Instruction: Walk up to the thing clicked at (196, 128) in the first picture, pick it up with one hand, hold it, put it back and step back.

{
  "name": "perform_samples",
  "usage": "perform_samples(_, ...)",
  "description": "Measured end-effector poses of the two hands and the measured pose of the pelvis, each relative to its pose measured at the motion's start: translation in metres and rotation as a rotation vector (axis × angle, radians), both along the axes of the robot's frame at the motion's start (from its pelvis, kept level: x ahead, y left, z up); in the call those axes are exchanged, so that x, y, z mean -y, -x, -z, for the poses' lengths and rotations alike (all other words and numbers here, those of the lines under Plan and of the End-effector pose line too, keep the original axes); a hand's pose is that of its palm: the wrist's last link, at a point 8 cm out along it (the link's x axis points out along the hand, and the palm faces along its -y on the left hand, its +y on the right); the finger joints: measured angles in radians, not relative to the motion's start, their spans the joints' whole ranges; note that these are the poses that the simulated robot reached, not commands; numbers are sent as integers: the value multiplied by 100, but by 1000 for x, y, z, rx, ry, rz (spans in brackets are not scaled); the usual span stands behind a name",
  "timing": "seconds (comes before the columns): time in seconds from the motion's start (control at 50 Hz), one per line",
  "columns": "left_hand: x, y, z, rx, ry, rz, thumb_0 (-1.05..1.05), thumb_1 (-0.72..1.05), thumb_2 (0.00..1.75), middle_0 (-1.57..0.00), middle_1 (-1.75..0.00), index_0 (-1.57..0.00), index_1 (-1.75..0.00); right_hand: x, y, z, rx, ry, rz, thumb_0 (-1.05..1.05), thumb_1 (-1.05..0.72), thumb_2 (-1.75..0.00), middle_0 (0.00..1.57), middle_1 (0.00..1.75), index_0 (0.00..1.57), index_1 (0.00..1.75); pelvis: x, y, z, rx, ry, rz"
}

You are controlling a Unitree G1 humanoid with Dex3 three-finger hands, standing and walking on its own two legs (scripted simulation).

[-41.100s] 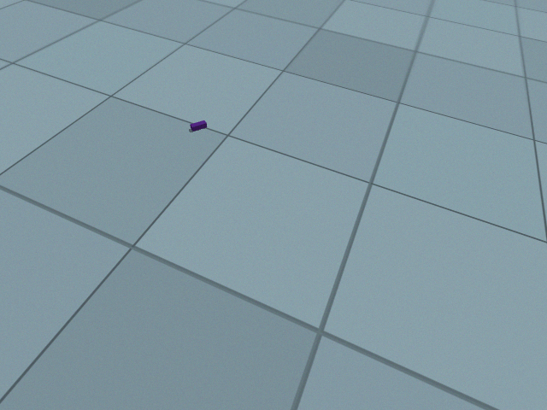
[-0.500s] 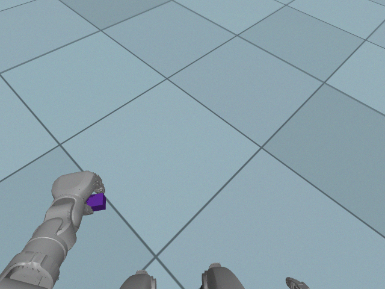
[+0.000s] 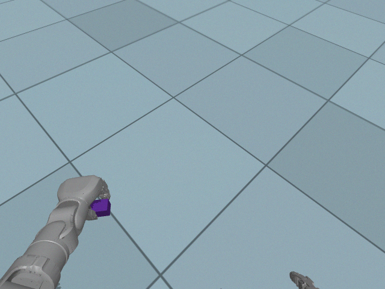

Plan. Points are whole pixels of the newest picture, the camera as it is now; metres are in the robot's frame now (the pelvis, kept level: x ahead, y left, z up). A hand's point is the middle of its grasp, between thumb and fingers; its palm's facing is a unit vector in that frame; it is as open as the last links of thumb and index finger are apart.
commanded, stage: hold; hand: left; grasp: from above
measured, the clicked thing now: (90, 209) +0.33 +0.23 -0.11
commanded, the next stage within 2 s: crouch in 1.60 s
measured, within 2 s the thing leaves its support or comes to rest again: neither
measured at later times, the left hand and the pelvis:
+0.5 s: hand (80, 208) +0.30 +0.23 -0.04, palm faces -0.46 -0.07 -0.89, open 6.3 cm; pelvis +0.00 +0.01 +0.01, yaw -1 degrees
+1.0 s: hand (75, 211) +0.29 +0.23 -0.02, palm faces -0.44 -0.07 -0.90, open 6.4 cm; pelvis -0.01 +0.01 +0.02, yaw -1 degrees
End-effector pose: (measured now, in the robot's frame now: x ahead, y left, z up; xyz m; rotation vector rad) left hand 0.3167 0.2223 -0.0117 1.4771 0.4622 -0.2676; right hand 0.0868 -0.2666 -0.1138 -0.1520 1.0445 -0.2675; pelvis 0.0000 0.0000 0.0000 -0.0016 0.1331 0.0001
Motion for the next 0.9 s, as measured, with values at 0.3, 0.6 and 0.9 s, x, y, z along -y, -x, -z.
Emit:
perform_samples(0.3,-3,4,-18,7,-7,27,-2,49,12,-107,-8,-109,-9,-6,-6,-9,16,-14,-8,1,-90,-90,20,30,20,30,-4,0,-8,40,-1,7)
perform_samples(0.6,-6,16,-29,-10,2,37,-2,48,14,-107,-8,-109,-9,-14,-9,-17,51,-23,-25,1,-90,-90,20,30,20,30,-7,7,-13,75,-1,13)
perform_samples(0.9,-7,25,-42,14,-5,38,-2,47,17,-106,-10,-107,-11,-15,-12,-21,75,-27,-40,1,-91,-90,20,30,20,30,-7,14,-16,100,-2,13)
